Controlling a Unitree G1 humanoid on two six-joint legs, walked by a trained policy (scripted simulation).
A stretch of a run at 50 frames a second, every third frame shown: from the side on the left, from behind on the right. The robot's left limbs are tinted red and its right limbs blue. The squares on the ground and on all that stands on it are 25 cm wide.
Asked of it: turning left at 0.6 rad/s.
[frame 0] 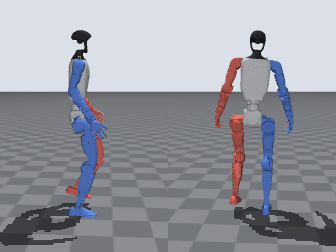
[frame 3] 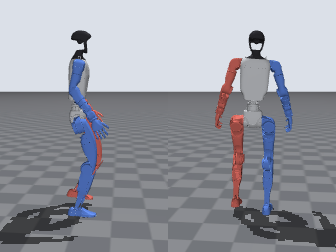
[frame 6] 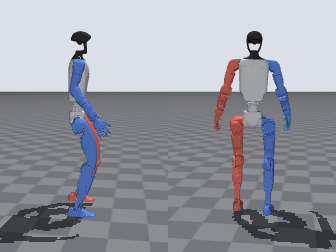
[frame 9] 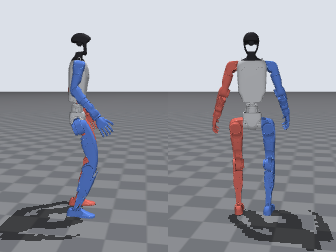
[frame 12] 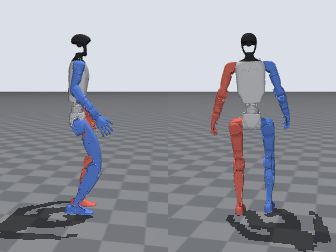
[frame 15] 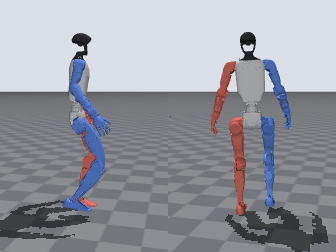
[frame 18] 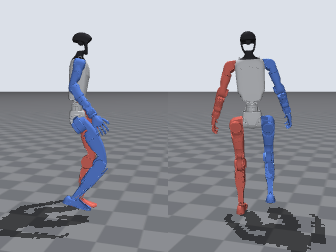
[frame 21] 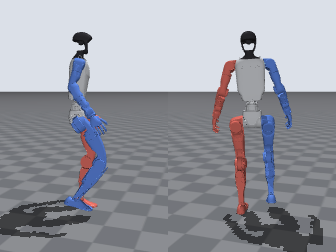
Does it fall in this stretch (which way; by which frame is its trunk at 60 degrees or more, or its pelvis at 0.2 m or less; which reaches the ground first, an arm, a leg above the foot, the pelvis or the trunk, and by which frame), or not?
no
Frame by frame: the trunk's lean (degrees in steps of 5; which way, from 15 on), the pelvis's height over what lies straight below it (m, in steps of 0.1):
0: 5, 0.8
3: 5, 0.8
6: 5, 0.8
9: 5, 0.8
12: 5, 0.8
15: 5, 0.8
18: 5, 0.8
21: 5, 0.8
